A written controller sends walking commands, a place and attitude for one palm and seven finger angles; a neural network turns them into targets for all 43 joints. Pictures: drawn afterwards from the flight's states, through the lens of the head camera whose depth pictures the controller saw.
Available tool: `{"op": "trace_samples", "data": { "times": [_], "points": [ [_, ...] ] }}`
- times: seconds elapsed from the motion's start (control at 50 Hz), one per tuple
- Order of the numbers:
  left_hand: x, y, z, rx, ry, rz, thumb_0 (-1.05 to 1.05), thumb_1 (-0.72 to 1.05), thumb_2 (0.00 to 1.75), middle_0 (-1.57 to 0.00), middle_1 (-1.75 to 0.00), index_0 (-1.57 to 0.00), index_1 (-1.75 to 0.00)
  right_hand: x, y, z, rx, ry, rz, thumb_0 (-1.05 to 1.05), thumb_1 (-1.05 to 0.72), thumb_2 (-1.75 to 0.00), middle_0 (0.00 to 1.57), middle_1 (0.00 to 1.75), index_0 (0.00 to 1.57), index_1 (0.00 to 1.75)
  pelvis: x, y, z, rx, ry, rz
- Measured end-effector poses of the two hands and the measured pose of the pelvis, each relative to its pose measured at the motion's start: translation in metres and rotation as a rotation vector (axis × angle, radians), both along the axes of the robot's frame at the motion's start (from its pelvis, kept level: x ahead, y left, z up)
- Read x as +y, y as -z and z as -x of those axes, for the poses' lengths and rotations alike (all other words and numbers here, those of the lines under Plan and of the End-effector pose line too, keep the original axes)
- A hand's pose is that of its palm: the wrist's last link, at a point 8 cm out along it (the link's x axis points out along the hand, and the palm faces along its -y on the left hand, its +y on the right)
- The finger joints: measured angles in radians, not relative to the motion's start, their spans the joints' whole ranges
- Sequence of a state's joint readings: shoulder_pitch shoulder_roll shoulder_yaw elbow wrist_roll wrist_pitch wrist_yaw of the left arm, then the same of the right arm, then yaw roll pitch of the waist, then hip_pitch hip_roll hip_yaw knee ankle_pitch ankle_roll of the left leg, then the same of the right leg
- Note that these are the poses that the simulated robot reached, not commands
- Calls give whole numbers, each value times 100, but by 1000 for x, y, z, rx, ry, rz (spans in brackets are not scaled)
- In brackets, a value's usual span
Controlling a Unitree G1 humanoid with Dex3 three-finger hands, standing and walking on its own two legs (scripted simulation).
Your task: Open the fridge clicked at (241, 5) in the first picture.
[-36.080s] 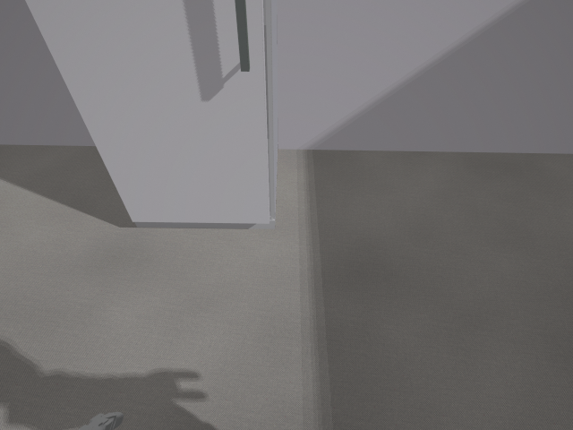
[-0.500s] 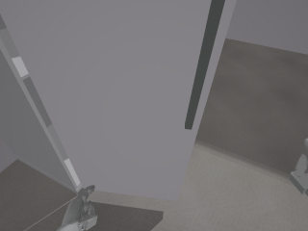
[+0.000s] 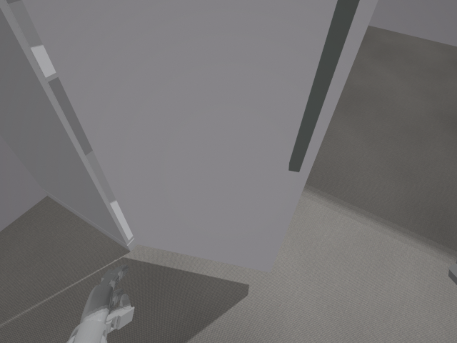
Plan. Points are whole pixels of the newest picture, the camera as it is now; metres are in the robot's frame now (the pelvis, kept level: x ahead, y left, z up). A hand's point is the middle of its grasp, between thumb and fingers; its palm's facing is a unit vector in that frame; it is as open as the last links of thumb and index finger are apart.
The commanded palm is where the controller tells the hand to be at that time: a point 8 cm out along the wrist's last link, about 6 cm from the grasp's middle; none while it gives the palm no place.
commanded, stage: step back with the hand held close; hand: right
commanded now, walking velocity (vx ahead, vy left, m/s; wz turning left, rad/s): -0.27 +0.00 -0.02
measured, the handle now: (320, 78) +0.49 -0.12 +0.23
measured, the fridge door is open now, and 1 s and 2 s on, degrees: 71 71 71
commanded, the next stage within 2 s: stop stepping back and stand still in 1.16 s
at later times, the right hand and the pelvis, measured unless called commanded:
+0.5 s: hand out of the picture +0.14 -0.28 +0.16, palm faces +0.46 +0.78 -0.43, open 7.4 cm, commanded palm +0.07 -0.32 +0.17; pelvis -0.06 -0.01 -0.01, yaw -2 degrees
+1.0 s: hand out of the picture +0.09 -0.28 +0.17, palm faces +0.38 +0.82 -0.43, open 7.4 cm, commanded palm +0.02 -0.32 +0.17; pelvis -0.11 -0.02 -0.01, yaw -1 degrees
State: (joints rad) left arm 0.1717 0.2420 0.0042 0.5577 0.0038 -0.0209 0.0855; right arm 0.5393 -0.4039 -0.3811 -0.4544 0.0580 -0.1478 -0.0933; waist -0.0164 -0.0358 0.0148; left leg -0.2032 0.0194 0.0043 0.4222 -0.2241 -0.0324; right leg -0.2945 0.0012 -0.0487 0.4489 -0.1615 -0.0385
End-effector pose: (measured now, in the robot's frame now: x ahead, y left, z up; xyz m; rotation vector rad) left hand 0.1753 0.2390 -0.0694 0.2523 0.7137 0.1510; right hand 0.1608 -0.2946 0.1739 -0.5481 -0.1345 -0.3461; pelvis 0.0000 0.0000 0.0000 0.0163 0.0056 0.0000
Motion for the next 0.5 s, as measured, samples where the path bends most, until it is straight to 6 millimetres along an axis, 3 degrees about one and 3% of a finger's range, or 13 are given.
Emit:
{"op": "trace_samples", "data": {
  "times": [0.14, 0.32, 0.5],
  "points": [
    [-5, 2, 26, 5, 3, -4, 2, 91, 89, -20, -30, -20, -30, -12, -5, 25, -64, 35, 24, 1, -89, -90, 22, 31, 21, 31, -2, 3, 21, -4, 10, -7],
    [-12, 6, 56, 11, 25, -10, 2, 90, 89, -20, -30, -20, -30, -14, 2, 53, -104, 52, 11, 1, -89, -90, 22, 31, 21, 31, -4, 6, 43, -2, 29, -25],
    [-17, 6, 75, 18, 19, -54, 2, 90, 89, -20, -30, -20, -30, -25, 1, 64, -180, 32, 17, 1, -89, -90, 22, 31, 21, 31, -13, 11, 56, -13, 34, -47]
  ]
}}
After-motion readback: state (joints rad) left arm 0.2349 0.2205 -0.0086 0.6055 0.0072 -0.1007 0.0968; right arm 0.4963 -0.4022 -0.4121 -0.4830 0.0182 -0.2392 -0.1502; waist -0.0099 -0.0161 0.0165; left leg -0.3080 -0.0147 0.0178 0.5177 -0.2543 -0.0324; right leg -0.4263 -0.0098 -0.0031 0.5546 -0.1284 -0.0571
